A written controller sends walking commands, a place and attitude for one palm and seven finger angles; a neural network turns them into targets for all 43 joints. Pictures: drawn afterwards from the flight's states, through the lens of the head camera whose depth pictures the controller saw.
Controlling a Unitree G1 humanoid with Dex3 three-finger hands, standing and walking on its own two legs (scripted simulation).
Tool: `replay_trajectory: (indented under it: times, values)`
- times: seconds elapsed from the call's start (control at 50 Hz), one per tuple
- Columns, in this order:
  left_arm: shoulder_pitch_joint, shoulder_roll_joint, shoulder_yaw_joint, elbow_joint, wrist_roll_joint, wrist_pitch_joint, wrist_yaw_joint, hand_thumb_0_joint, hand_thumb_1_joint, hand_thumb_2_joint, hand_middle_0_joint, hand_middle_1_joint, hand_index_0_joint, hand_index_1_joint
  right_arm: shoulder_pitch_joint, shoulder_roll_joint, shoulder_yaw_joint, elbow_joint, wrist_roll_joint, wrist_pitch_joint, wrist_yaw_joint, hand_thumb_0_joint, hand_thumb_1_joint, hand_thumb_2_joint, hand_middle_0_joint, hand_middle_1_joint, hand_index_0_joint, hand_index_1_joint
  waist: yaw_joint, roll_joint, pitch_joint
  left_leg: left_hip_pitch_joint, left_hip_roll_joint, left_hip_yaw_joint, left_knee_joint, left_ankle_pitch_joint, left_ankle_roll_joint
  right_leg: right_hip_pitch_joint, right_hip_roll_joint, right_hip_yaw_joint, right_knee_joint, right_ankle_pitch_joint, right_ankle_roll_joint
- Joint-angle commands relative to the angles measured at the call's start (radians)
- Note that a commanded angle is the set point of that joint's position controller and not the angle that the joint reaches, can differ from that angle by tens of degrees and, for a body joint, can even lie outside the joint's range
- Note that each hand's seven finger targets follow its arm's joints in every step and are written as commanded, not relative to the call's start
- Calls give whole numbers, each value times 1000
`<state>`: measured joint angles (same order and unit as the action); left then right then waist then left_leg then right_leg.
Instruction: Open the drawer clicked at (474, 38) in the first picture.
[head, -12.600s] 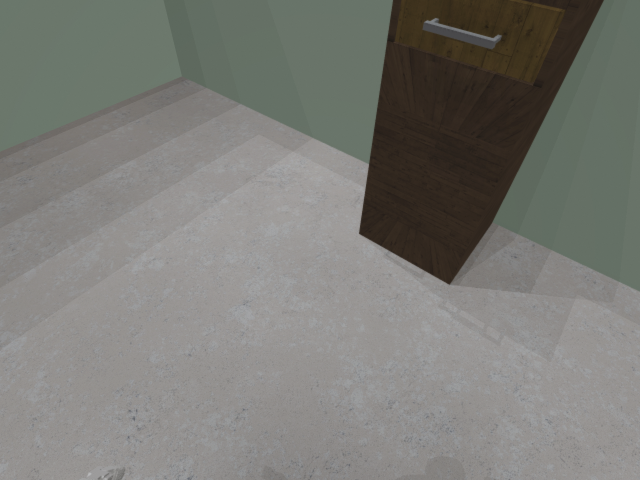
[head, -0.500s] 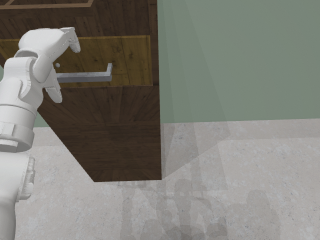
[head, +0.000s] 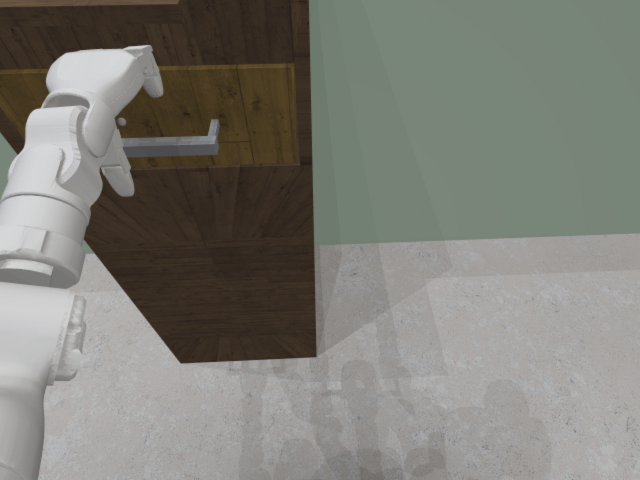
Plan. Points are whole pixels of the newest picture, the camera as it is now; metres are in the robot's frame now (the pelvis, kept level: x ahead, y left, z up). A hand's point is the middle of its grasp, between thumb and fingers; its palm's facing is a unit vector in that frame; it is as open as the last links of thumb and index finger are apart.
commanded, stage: lower the fingers behind the handle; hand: left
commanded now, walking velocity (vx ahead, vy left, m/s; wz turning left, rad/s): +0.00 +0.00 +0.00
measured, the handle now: (151, 137) +0.53 +0.23 +0.14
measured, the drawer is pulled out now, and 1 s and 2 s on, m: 0.00 0.00 0.00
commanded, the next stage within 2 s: close the thumb around the handle in 1.20 s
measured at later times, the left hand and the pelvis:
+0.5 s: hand (153, 161) +0.49 +0.22 +0.14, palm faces +0.03 -0.05 -1.00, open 13.7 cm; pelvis +0.00 +0.00 -0.01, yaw -1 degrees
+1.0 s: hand (150, 174) +0.48 +0.23 +0.12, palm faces -0.07 -0.01 -1.00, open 13.7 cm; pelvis +0.00 -0.01 -0.01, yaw -1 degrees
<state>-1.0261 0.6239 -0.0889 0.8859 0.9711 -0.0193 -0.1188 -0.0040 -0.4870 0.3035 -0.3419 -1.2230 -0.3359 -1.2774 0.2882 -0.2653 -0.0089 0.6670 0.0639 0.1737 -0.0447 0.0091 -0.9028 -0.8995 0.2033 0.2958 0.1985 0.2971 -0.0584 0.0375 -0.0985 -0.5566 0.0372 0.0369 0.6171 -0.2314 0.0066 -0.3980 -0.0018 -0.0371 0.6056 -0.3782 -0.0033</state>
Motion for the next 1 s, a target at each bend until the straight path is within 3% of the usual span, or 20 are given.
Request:
replay_trajectory:
  times: [0.0,0.02,0.08,0.12,0.16,0.2,0.32,0.4,0.46,0.56,0.58,0.64,0.68,0.72,0.76,0.78,0.82,0.9,0.92,0.98]
  values:
    - [-391,219,29,-67,29,21,1,0,-500,300,-300,-1200,-300,-1200,54,-158,-57,-85,-3,-24,-18,0,-900,-900,200,300,200,300,-46,-29,-229,280,-35,2,-32,141,42,-87,37,19,-101,207,-16]
    - [-360,186,13,-51,27,23,0,0,-500,300,-300,-1200,-300,-1200,61,-153,-56,-86,-4,-24,-16,0,-900,-900,200,300,200,300,-42,-29,-213,276,-36,1,-30,147,42,-92,40,13,-97,211,-18]
    - [-334,238,56,-44,20,13,-4,0,-500,300,-300,-1200,-300,-1200,68,-162,-57,-87,-4,-25,-20,0,-900,-900,200,300,200,300,-38,-60,-214,247,-37,5,-30,132,45,-67,37,20,-103,215,-15]
    - [-349,189,17,-93,8,-11,-8,0,-500,300,-300,-1200,-300,-1200,69,-153,-60,-97,-3,-31,-21,0,-900,-900,200,300,200,300,-42,-35,-229,259,-39,5,-26,128,46,-74,37,25,-98,216,-14]
    - [-336,251,67,-87,15,-23,5,0,-500,300,-300,-1200,-300,-1200,76,-156,-62,-89,-4,-32,-24,0,-900,-900,200,300,200,300,-37,-23,-236,253,-39,3,-22,122,46,-77,39,27,-94,204,-15]
    - [-357,258,79,-122,3,-47,14,0,-500,300,-300,-1200,-300,-1200,81,-155,-64,-93,-3,-37,-26,0,-900,-900,200,300,200,300,-37,-35,-244,249,-40,1,-21,123,49,-69,41,31,-98,209,-13]
    - [-430,312,172,-315,-8,-141,119,0,-500,300,-300,-1200,-300,-1200,110,-147,-88,-77,-22,-60,-23,0,-900,-900,200,300,200,300,-27,75,-400,355,-43,-16,17,224,50,-83,56,25,-59,266,-23]
    - [-411,338,213,-250,14,-91,209,0,-500,300,-300,-1200,-300,-1200,115,-152,-90,-51,-25,-62,-7,0,-900,-900,200,300,200,300,-21,65,-423,339,-38,-18,26,275,42,-79,63,10,-38,300,-24]
    - [-381,284,179,-206,29,-23,239,0,-500,300,-300,-1200,-300,-1200,106,-152,-91,-45,-25,-58,4,0,-900,-900,200,300,200,300,-22,67,-407,332,-37,-12,23,286,39,-84,65,-1,-36,309,-24]
    - [-357,242,126,-98,51,59,232,0,-500,300,-300,-1200,-300,-1200,90,-155,-79,-43,-19,-44,0,0,-900,-900,200,300,200,300,-33,13,-328,274,-38,-3,3,223,43,-84,60,0,-52,280,-20]
    - [-371,253,130,-78,56,63,223,0,-500,300,-300,-1200,-300,-1200,89,-159,-77,-42,-20,-42,-5,0,-900,-900,200,300,200,300,-44,-14,-319,265,-35,-3,2,215,44,-79,56,2,-58,276,-18]
    - [-331,276,133,-30,72,72,202,0,-500,300,-300,-1200,-300,-1200,80,-158,-68,-53,-18,-35,-14,0,-900,-900,200,300,200,300,-32,-24,-299,233,-39,6,-3,185,46,-60,49,11,-61,278,-15]
    - [-326,232,94,-7,64,64,180,0,-500,300,-300,-1200,-300,-1200,77,-156,-65,-62,-16,-34,-20,0,-900,-900,200,300,200,300,-49,-61,-264,216,-39,10,-9,155,48,-61,43,16,-78,262,-10]
    - [-298,264,109,19,63,55,167,0,-500,300,-300,-1200,-300,-1200,75,-161,-61,-68,-11,-34,-29,0,-900,-900,200,300,200,300,-46,-73,-234,191,-39,13,-13,113,48,-72,39,22,-81,232,-6]
    - [-306,238,83,29,63,40,157,0,-500,300,-300,-1200,-300,-1200,79,-159,-59,-74,-11,-40,-32,0,-900,-900,200,300,200,300,-55,-71,-216,185,-38,14,-12,95,48,-91,36,24,-83,213,-4]
    - [-298,267,110,19,65,24,153,0,-500,300,-300,-1200,-300,-1200,87,-161,-61,-77,-13,-40,-33,0,-900,-900,200,300,200,300,-45,-72,-241,189,-38,15,-6,112,48,-71,36,28,-80,226,-7]
    - [-279,257,101,5,66,11,152,0,-500,300,-300,-1200,-300,-1200,85,-155,-62,-88,-13,-41,-32,0,-900,-900,200,300,200,300,-36,-37,-251,188,-41,20,1,118,47,-71,36,31,-69,241,-8]
    - [-292,252,105,-46,45,-20,154,0,-500,300,-300,-1200,-300,-1200,96,-157,-70,-92,-12,-45,-34,0,-900,-900,200,300,200,300,-47,-51,-273,201,-38,16,8,119,51,-71,37,34,-71,245,-5]
    - [-308,261,109,-69,40,-31,155,0,-500,300,-300,-1200,-300,-1200,97,-157,-71,-90,-13,-47,-34,0,-900,-900,200,300,200,300,-47,-23,-277,203,-40,15,9,119,50,-73,38,36,-68,247,-7]
    - [-378,255,114,-200,25,-84,167,0,-500,300,-300,-1200,-300,-1200,115,-151,-84,-83,-22,-57,-35,0,-900,-900,200,300,200,300,-56,12,-369,266,-43,5,28,185,56,-57,45,37,-57,298,-11]
